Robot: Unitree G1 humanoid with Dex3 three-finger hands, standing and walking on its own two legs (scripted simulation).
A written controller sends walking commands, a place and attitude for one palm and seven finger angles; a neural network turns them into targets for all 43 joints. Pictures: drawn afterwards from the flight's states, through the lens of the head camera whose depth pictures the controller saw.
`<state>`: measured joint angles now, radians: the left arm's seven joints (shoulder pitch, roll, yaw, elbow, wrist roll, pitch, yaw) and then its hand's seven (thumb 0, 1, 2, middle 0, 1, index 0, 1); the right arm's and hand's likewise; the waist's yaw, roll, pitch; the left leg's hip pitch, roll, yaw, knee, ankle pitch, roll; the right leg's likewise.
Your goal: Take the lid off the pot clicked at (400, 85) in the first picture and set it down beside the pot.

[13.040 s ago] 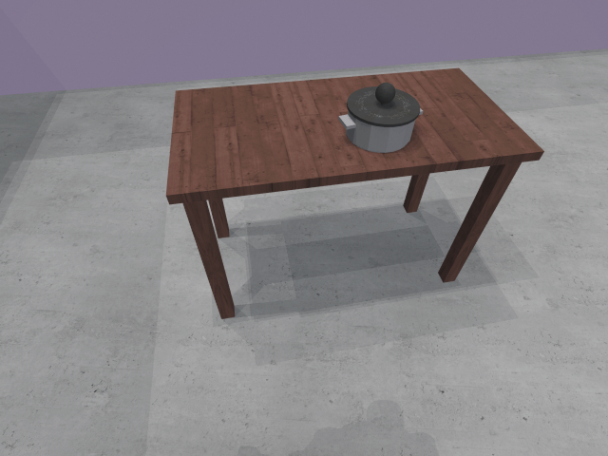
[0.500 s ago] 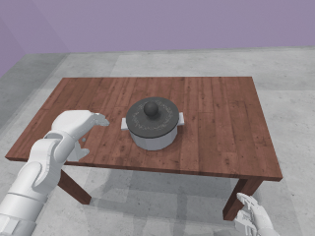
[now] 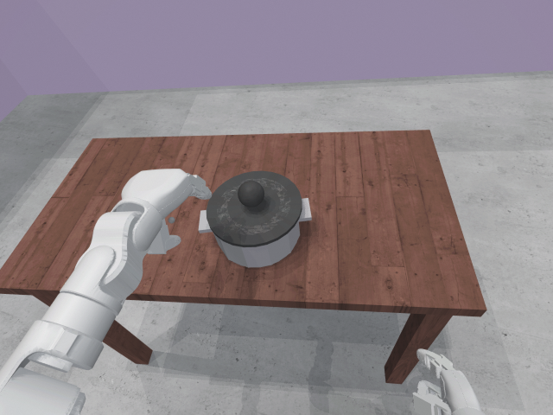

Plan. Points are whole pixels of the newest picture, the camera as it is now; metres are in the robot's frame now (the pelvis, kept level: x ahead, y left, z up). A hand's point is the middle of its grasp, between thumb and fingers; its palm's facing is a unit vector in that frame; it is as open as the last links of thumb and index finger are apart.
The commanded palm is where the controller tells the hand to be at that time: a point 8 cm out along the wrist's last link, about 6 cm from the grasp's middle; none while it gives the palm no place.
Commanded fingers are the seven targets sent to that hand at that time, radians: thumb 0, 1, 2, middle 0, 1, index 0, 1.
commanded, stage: move the open hand above the knob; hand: left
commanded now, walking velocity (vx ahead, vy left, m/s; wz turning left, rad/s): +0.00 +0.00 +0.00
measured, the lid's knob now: (251, 193) +0.50 +0.09 +0.01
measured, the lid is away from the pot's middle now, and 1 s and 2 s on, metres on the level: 0.00 0.00 0.00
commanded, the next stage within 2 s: lower the open fingers around the knob in 1.50 s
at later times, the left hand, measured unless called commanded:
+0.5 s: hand (210, 191) +0.43 +0.13 +0.09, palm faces -0.27 -0.03 -0.96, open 10.3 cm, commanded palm +0.42 +0.12 +0.16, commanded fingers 0.00 -0.29 1.36 -0.81 -0.08 -0.81 -0.08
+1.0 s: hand (232, 169) +0.47 +0.10 +0.10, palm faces -0.29 -0.04 -0.96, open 10.3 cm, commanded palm +0.46 +0.10 +0.16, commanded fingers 0.00 -0.29 1.36 -0.81 -0.08 -0.81 -0.08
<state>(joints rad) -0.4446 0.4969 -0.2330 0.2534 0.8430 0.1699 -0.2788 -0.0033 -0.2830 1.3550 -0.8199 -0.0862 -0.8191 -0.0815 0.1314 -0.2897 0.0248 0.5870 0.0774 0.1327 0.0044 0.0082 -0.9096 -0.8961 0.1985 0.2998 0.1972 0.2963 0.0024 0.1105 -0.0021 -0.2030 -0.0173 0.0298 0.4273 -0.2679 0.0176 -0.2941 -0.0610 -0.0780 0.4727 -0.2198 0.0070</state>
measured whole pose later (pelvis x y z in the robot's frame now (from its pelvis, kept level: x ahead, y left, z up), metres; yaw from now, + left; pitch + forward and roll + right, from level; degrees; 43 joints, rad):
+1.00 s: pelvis +0.01 +0.01 +0.00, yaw -2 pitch +8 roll +1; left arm -0.94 0.31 -0.30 0.85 0.89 0.25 -0.19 0.00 -0.28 1.36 -0.82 -0.09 -0.82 -0.08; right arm 0.23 -0.27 0.01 0.68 0.07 0.15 -0.02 0.01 -0.91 -0.90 0.20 0.30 0.20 0.30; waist -0.08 0.09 -0.06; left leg -0.30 -0.02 0.07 0.44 -0.28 0.03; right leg -0.41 -0.06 -0.04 0.49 -0.22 0.02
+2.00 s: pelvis +0.01 +0.01 +0.00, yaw -2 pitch +10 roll +1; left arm -0.97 0.26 -0.32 0.96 0.89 0.24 -0.14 0.00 -0.28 1.36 -0.82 -0.09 -0.82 -0.08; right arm 0.22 -0.26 0.01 0.70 0.06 0.12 -0.03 0.00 -0.91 -0.90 0.20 0.30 0.20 0.30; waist -0.07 0.07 -0.06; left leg -0.34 -0.02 0.07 0.46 -0.29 0.03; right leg -0.44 -0.06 -0.03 0.49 -0.22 0.02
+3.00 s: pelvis +0.01 +0.00 -0.01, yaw -3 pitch +12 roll +1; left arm -0.92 0.24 -0.28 1.04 0.91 0.23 -0.05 0.00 -0.20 1.20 -0.69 -0.37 -0.68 -0.36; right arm 0.27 -0.26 -0.01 0.74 0.06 0.13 -0.04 0.00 -0.91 -0.90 0.20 0.30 0.20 0.30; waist -0.10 0.08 -0.08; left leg -0.39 0.00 0.08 0.49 -0.30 0.02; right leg -0.50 -0.04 -0.02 0.51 -0.22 0.01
